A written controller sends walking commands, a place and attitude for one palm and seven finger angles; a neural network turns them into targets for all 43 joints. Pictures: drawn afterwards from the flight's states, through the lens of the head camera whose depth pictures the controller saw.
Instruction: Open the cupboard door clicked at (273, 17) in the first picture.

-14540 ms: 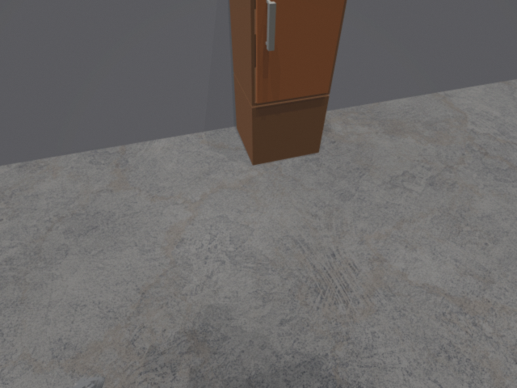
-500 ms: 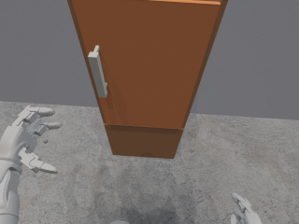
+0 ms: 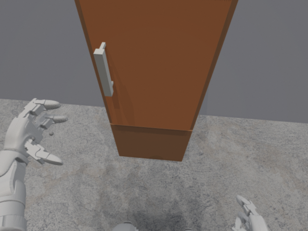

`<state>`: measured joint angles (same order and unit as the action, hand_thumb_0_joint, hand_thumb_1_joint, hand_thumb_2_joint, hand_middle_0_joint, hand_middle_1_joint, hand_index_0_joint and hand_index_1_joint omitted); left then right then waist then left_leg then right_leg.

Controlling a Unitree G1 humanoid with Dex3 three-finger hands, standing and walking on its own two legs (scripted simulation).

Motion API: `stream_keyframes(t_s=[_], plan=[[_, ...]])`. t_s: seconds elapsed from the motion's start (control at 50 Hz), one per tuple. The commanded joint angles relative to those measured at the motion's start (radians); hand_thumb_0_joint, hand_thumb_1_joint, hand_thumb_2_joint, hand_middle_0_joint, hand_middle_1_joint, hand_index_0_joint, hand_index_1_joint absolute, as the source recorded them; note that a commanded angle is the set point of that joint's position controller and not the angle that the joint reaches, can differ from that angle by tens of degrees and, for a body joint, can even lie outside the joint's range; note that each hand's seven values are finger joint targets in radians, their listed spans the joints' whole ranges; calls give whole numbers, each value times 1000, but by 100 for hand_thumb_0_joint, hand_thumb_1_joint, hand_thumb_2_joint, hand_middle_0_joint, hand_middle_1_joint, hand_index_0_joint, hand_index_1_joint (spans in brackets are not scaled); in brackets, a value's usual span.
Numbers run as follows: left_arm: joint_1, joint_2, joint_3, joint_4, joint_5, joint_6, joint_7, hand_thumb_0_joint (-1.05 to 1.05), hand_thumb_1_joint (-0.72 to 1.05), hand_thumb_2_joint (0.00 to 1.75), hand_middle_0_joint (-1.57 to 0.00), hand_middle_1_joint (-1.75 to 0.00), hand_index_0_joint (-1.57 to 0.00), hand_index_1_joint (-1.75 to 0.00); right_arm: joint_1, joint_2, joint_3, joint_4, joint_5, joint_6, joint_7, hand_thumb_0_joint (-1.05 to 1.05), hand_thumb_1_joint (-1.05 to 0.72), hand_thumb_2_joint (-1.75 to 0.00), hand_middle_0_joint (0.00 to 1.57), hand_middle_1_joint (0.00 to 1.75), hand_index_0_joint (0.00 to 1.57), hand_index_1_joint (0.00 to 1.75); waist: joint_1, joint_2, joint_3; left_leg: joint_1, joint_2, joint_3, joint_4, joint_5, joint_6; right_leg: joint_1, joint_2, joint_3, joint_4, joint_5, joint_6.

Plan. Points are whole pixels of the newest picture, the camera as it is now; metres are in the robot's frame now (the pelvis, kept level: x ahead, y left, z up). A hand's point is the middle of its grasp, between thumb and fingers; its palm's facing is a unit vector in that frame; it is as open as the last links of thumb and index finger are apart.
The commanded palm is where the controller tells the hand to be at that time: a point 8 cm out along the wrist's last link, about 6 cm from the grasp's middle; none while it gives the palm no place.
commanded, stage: move the hooked fingers beside the handle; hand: left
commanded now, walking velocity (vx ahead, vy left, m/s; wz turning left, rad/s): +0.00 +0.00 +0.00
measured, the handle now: (106, 70) +0.58 +0.20 +0.06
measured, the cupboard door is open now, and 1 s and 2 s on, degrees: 0 0 0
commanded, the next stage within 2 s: none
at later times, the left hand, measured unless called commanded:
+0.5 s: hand (66, 108) +0.40 +0.27 +0.08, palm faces -0.01 -1.00 -0.01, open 14.0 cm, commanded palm +0.38 +0.32 +0.08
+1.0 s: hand (75, 89) +0.47 +0.27 +0.07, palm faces -0.03 -1.00 -0.01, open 14.0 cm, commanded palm +0.46 +0.31 +0.07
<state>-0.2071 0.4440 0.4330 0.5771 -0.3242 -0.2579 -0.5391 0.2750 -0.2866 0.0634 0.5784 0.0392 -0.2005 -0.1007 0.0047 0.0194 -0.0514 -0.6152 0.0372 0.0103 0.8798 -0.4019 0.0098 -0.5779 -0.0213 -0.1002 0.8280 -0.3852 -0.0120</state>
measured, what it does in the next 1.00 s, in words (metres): stands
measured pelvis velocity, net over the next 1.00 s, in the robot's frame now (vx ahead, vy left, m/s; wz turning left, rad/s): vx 0.00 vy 0.01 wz -0.04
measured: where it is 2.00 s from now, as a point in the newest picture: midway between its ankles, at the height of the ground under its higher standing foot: outside the picture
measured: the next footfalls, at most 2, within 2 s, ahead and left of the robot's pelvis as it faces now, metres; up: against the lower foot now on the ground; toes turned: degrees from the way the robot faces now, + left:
none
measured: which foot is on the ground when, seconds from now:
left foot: down 0.00-1.00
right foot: down 0.00-1.00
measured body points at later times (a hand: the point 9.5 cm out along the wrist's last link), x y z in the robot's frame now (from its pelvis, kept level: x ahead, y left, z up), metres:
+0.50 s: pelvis +0.01 +0.00 -0.01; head +0.08 +0.02 +0.44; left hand +0.39 +0.32 +0.08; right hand +0.08 -0.27 -0.10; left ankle +0.02 +0.11 -0.70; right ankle +0.02 -0.12 -0.70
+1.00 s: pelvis +0.00 +0.01 -0.02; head +0.11 +0.04 +0.42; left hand +0.47 +0.32 +0.08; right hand +0.03 -0.26 -0.12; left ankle +0.02 +0.11 -0.70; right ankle +0.02 -0.12 -0.70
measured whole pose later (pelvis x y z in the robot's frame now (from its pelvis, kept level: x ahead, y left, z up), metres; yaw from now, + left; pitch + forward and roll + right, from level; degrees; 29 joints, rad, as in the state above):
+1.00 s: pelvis +0.00 +0.01 -0.02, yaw -3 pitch +17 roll -3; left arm -0.78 0.65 0.50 1.14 -0.16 -0.35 -0.51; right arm 0.38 -0.29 0.05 0.61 0.02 0.00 -0.06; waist -0.12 0.00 -0.08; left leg -0.85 0.06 0.03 0.99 -0.44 0.03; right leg -0.81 0.00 -0.07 0.91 -0.39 0.00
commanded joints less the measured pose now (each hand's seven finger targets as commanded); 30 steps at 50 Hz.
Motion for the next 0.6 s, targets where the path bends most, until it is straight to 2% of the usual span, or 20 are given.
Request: stream_keyframes(t_s=[0.0,0.02,0.04,0.08,0.12,0.14,0.16,0.18,0.22,0.26,0.3,0.34,0.36,0.38,0.46,0.48,0.54,0.58], plan=[[-416,270,32,-135,-7,-63,1,0,-50,30,-30,-120,-30,-120,12,-149,-67,-105,5,-41,-15,0,-90,-90,20,30,20,30,-53,67,-247,126,-32,-37,-145,123,10,43,37,76,-125,95,-14],[-423,298,55,-94,-2,-61,5,0,-50,30,-30,-120,-30,-120,18,-153,-67,-100,5,-37,-15,0,-90,-90,20,30,20,30,-49,63,-251,115,-32,-36,-143,121,10,46,36,78,-123,92,-14],[-434,337,86,-59,-3,-63,6,0,-50,30,-30,-120,-30,-120,28,-160,-67,-97,2,-30,-13,0,-90,-90,20,30,20,30,-42,25,-254,96,-32,-39,-134,138,11,66,41,80,-116,107,-18],[-436,348,95,-47,8,-67,5,0,-50,30,-30,-120,-30,-120,34,-157,-70,-106,0,-20,-5,0,-90,-90,20,30,20,30,-31,63,-313,95,-34,-24,-124,182,11,96,35,89,-101,163,-14],[-427,366,113,-30,12,-74,8,0,-50,30,-30,-120,-30,-120,47,-157,-73,-110,-1,-10,2,0,-90,-90,20,30,20,30,-24,67,-328,94,-33,-21,-119,221,11,108,37,87,-90,211,-14],[-414,384,129,-30,9,-79,5,0,-50,30,-30,-120,-30,-120,55,-160,-74,-118,-4,-5,7,0,-90,-90,20,30,20,30,-12,79,-349,96,-33,-23,-114,252,10,124,43,84,-76,238,-21],[-418,372,121,-35,10,-81,3,0,-50,30,-30,-120,-30,-120,58,-156,-75,-122,-3,0,12,0,-90,-90,20,30,20,30,-21,79,-358,101,-32,-16,-110,264,12,122,44,86,-75,262,-16],[-400,380,135,-12,9,-81,4,0,-50,30,-30,-120,-30,-120,66,-159,-77,-122,-4,8,15,0,-90,-90,20,30,20,30,-16,59,-355,87,-30,-16,-112,274,11,129,45,83,-73,275,-15],[-421,367,121,-25,10,-87,2,0,-50,30,-30,-120,-30,-120,70,-159,-83,-124,1,16,19,0,-90,-90,20,30,20,30,-27,86,-341,92,-29,-13,-115,269,12,103,46,79,-74,271,-13],[-446,371,121,-16,7,-88,1,0,-50,30,-30,-120,-30,-120,84,-163,-85,-124,0,27,21,0,-90,-90,20,30,20,30,-36,60,-343,88,-27,-16,-111,272,13,97,51,78,-73,273,-13],[-478,339,90,-7,12,-91,6,0,-50,30,-30,-120,-30,-120,92,-162,-87,-119,2,34,21,0,-90,-90,20,30,20,30,-49,74,-334,97,-27,-16,-114,259,14,70,50,74,-76,258,-11],[-507,364,105,18,12,-95,9,0,-50,30,-30,-120,-30,-120,106,-171,-90,-112,-1,44,18,0,-90,-90,20,30,20,30,-58,21,-334,80,-26,-18,-106,249,19,72,55,78,-76,250,-11],[-549,387,114,31,23,-101,11,0,-50,30,-30,-120,-30,-120,110,-172,-92,-100,0,49,16,0,-90,-90,20,30,20,30,-62,47,-337,77,-25,-18,-107,241,17,63,52,81,-76,243,-9],[-568,375,102,43,28,-104,12,0,-50,30,-30,-120,-30,-120,115,-169,-89,-95,-2,53,17,0,-90,-90,20,30,20,30,-64,76,-342,87,-27,-17,-106,238,17,54,52,82,-75,238,-10],[-665,405,100,81,50,-127,17,0,-50,30,-30,-120,-30,-120,131,-172,-90,-75,-5,68,14,0,-90,-90,20,30,20,30,-77,83,-361,102,-21,-26,-94,260,17,31,54,77,-63,246,-13],[-668,390,86,94,55,-129,16,0,-50,30,-30,-120,-30,-120,133,-169,-89,-77,-6,71,16,0,-90,-90,20,30,20,30,-75,112,-374,111,-23,-25,-94,249,15,19,54,77,-62,230,-14],[-721,426,107,180,61,-130,19,0,-50,30,-30,-120,-30,-120,149,-176,-86,-65,-9,85,15,0,-90,-90,20,30,20,30,-84,69,-359,79,-20,-28,-81,249,19,13,57,77,-54,234,-15],[-729,473,135,216,78,-134,18,0,-50,30,-30,-120,-30,-120,155,-179,-87,-63,-11,96,18,0,-90,-90,20,30,20,30,-75,93,-390,68,-21,-24,-74,261,17,23,54,81,-45,250,-13]])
